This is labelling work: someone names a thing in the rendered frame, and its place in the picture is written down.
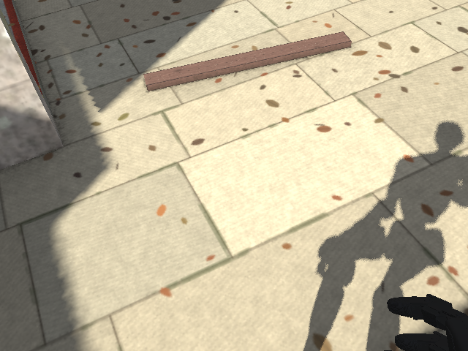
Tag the robot right hand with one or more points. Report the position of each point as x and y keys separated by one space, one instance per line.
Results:
x=435 y=312

